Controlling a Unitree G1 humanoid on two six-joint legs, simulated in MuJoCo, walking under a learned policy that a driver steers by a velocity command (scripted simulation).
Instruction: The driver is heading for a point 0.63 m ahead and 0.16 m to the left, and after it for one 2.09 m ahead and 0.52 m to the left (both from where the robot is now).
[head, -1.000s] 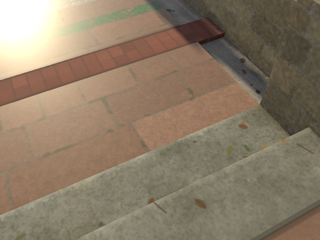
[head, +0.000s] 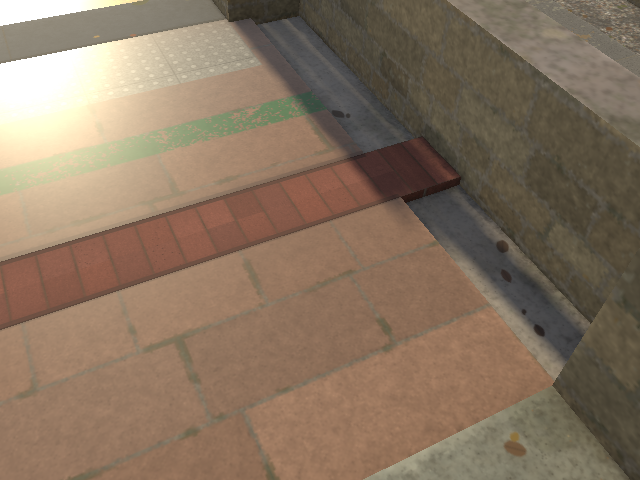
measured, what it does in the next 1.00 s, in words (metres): goes down: right foot 0.15 m lower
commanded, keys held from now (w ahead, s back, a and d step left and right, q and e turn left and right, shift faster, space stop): w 0.46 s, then w+q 0.54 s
